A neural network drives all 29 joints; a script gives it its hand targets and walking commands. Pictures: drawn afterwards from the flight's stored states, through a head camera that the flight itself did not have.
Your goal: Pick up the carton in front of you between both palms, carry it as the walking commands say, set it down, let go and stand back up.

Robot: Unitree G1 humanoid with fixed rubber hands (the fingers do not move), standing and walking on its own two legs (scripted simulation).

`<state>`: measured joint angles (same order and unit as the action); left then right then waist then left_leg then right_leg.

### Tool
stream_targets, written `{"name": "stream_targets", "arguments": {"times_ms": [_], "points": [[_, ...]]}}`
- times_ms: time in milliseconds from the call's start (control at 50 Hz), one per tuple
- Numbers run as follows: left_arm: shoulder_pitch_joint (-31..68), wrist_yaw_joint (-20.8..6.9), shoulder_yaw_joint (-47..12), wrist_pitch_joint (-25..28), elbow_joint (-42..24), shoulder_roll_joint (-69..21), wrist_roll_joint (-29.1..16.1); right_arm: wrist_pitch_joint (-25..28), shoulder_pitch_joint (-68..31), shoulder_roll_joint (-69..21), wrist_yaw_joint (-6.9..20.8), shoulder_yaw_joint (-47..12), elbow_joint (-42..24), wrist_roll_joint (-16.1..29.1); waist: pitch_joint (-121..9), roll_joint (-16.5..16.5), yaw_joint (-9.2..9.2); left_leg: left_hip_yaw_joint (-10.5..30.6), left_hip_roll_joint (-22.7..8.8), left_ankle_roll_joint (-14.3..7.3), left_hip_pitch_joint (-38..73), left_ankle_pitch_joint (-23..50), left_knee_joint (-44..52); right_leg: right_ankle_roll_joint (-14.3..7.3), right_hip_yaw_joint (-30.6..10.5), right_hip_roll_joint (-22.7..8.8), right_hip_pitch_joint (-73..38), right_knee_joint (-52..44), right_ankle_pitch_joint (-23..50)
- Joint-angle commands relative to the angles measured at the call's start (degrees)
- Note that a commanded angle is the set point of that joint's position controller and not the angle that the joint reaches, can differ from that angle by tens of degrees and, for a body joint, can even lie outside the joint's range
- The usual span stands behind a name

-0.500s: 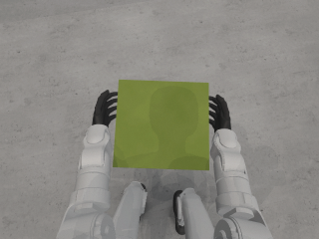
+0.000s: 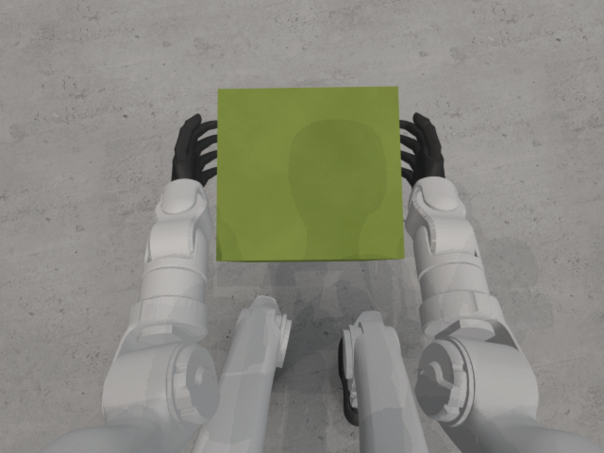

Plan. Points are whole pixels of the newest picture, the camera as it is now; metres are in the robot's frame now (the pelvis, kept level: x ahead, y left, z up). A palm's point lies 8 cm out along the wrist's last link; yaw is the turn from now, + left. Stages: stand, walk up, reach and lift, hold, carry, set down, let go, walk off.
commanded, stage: set down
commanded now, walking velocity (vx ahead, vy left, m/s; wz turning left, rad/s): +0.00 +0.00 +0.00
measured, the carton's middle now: (307, 193) +0.45 +0.04 -0.16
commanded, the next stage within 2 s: none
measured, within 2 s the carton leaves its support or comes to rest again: rests again in 1.40 s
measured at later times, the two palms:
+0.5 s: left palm (210, 195) +0.45 +0.21 -0.24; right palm (385, 184) +0.50 -0.09 -0.24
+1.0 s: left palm (218, 200) +0.46 +0.21 -0.31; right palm (375, 188) +0.52 -0.08 -0.32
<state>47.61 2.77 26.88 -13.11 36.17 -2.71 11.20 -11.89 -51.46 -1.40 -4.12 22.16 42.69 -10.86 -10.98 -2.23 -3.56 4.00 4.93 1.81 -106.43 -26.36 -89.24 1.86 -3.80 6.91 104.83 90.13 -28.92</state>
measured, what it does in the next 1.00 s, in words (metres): lowers itself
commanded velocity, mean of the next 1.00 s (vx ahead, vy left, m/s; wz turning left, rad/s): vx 0.00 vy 0.00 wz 0.00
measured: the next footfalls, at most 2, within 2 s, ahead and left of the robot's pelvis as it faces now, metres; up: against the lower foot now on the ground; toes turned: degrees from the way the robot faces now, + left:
none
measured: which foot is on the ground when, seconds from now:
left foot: down 0.00-1.00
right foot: down 0.00-1.00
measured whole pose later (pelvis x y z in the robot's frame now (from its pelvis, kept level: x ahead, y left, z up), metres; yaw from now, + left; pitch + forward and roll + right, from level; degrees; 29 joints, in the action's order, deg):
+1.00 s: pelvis -0.02 -0.01 -0.17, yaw +0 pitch +41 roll +1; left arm 66.7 5.3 26.8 -10.5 47.5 6.4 3.4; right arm -9.4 -76.1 9.3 -8.7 11.3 59.5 -2.5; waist 9.1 -1.9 -5.8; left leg 2.3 5.8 3.9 -130.8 -32.0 -121.5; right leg 3.2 -2.7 10.2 129.9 123.5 -34.7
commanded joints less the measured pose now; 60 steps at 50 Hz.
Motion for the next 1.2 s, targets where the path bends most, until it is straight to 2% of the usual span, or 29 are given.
{"name": "stream_targets", "arguments": {"times_ms": [0, 260, 500, 600, 660, 680, 700, 740, 900, 1180], "points": [[34.08, -10.86, -30.27, 0.87, 1.61, -49.73, -6.06, 1.72, -33.83, -51.84, 9.91, -27.86, 0.63, 5.72, -53.07, 0.20, -2.15, -5.56, 4.29, 0.90, 32.83, 15.96, 4.68, -0.01, 5.06, 4.77, -20.78, -5.19, 11.13], [43.23, -10.93, -27.38, 0.73, 2.58, -44.74, -7.38, 1.66, -43.08, -47.57, 7.64, -26.65, 3.58, 6.91, -53.10, -1.20, -3.53, -7.51, 3.96, 1.21, 21.98, 13.56, -6.02, -0.02, 6.10, 4.94, -13.70, 5.40, 9.13], [51.42, -11.78, -25.38, 1.35, 4.34, -39.22, -9.35, 2.28, -51.19, -42.79, 6.79, -26.78, 7.36, 9.33, -51.09, -1.92, -5.21, -8.72, 2.67, 1.54, 15.06, 13.12, -15.08, -0.28, 6.76, 4.41, -8.51, 14.48, 8.57], [54.71, -11.91, -25.82, 2.04, 4.73, -37.22, -11.20, 3.01, -54.56, -40.78, 6.73, -28.26, 8.14, 11.38, -50.41, -2.17, -5.83, -8.98, 2.11, 1.64, 13.84, 14.06, -18.79, -0.33, 6.92, 4.06, -7.38, 18.44, 9.26], [56.95, -11.75, -28.27, 2.56, 2.60, -37.58, -13.71, 3.60, -56.81, -41.36, 6.49, -30.93, 6.16, 13.66, -54.86, -2.34, -6.16, -9.30, 1.99, 1.94, 15.94, 17.10, -20.92, -0.32, 7.22, 4.02, -9.68, 20.89, 11.93], [59.01, -11.86, -28.87, 2.66, 0.88, -37.96, -14.75, 3.63, -57.93, -41.75, 6.49, -31.76, 4.99, 14.02, -55.82, -2.69, -6.80, -9.31, 2.04, 2.11, 14.56, 17.32, -21.02, -0.59, 7.13, 3.74, -10.61, 21.30, 12.03], [59.34, -12.01, -29.46, 2.62, 0.63, -38.49, -15.33, 3.50, -58.86, -42.72, 6.52, -32.50, 3.95, 14.33, -55.65, -3.73, -6.34, -8.93, 2.03, 1.86, 14.62, 17.76, -21.21, -0.45, 7.39, 3.90, -9.81, 21.65, 12.62], [57.95, -12.23, -30.22, 2.60, 1.12, -39.01, -15.80, 3.55, -57.75, -44.00, 6.74, -33.34, 3.96, 14.90, -53.54, -3.80, -6.15, -8.78, 2.20, 1.73, 14.79, 19.83, -22.26, -0.36, 7.17, 4.11, -8.74, 22.57, 14.32], [53.57, -13.02, -26.21, 2.84, 7.02, -37.77, -12.80, 4.05, -52.50, -42.27, 7.96, -28.66, 10.10, 12.26, -41.77, -2.89, -5.54, -8.26, 2.26, 1.04, 8.84, 17.31, -23.64, -0.99, 6.46, 4.01, -1.25, 23.45, 11.84], [55.61, -12.61, -21.87, 5.10, 11.02, -31.37, -10.82, 5.86, -55.16, -36.14, 8.78, -25.80, 13.65, 12.05, -32.97, -2.99, -6.28, -7.37, 1.67, -0.16, 3.47, 14.45, -25.23, -1.72, 5.09, 3.80, 3.88, 24.62, 9.85]]}}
